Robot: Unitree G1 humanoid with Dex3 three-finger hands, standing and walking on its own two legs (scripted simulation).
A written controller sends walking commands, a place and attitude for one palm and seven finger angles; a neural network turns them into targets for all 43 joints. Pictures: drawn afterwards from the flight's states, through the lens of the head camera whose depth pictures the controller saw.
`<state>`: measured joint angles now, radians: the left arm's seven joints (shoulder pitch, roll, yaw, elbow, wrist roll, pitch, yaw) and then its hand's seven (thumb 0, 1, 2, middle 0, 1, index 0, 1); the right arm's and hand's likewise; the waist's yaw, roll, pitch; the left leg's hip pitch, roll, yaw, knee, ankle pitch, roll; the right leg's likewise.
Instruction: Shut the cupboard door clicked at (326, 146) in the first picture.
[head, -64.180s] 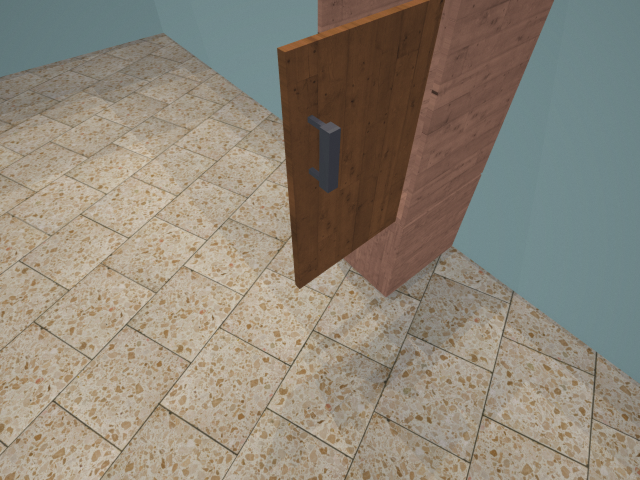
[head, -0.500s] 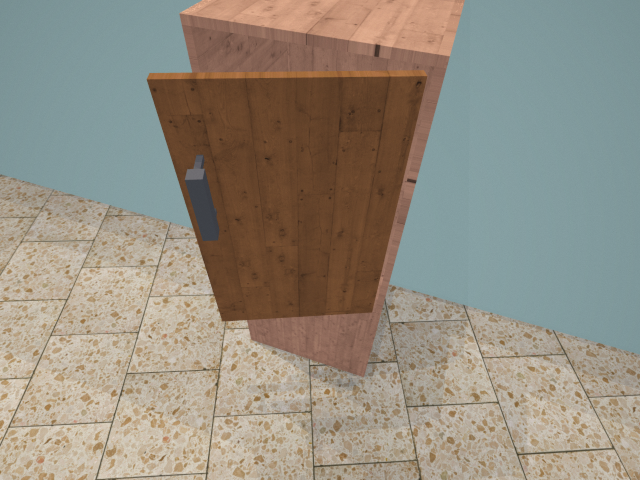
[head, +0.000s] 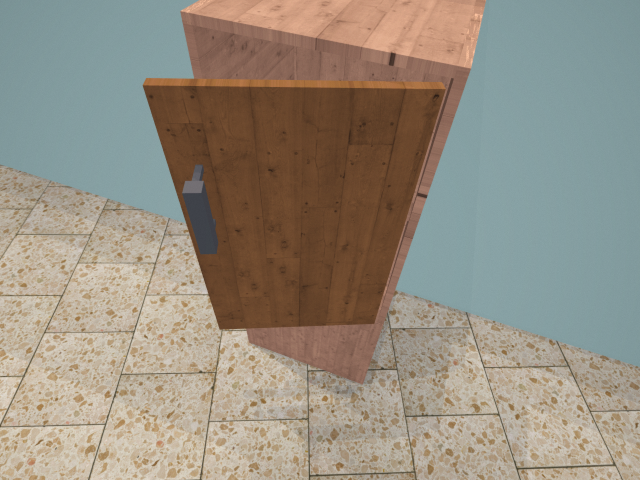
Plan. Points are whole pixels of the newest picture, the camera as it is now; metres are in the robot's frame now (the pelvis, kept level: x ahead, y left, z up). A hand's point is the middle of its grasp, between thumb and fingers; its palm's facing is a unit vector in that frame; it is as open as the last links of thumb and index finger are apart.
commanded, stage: look again from close up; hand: left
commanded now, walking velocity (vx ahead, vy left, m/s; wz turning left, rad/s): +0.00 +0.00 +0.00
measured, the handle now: (204, 209) +0.45 +0.21 +0.07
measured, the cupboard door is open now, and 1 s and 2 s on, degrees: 24 24 24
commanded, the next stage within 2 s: raise the hand and make a fist in 0.16 s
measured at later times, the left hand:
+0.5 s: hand (188, 397) +0.21 +0.18 +0.00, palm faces +0.20 -0.98 -0.04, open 7.0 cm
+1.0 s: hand (186, 428) +0.18 +0.17 -0.01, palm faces +0.13 -0.99 -0.04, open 4.6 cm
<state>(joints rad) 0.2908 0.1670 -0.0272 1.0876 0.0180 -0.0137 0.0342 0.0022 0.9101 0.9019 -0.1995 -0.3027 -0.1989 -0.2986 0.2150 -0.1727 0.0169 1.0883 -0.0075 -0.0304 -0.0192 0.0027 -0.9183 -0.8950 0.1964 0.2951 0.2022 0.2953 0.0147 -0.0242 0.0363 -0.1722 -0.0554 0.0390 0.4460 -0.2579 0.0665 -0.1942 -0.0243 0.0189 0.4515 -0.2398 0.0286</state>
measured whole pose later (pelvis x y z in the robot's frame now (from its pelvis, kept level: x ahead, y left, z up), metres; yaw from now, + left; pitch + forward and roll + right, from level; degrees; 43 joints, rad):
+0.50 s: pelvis +0.00 -0.02 -0.05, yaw +2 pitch +7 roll +2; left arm 0.41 0.16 0.16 0.09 -0.23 -0.45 -0.10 0.00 0.91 0.90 -0.26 -0.38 -0.26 -0.37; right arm 0.27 -0.23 -0.04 0.72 0.00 -0.31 0.02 0.01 -0.91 -0.89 0.20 0.30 0.20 0.30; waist -0.02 -0.02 -0.13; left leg -0.57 -0.08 0.04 0.90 -0.46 0.03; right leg -0.63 -0.02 -0.03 0.95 -0.46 -0.05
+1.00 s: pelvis -0.03 -0.04 -0.07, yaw +2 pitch +11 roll -1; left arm 0.41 0.24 0.21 -0.03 -0.31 -0.30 -0.23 0.01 0.90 0.90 -0.70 -0.85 -0.70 -0.85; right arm 0.26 -0.20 0.04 0.52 0.03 -0.23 -0.06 0.01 -0.90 -0.89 0.20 0.30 0.21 0.30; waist 0.01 0.02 -0.12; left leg -0.77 -0.02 -0.04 1.06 -0.49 0.00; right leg -0.79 0.04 -0.11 1.02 -0.44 -0.08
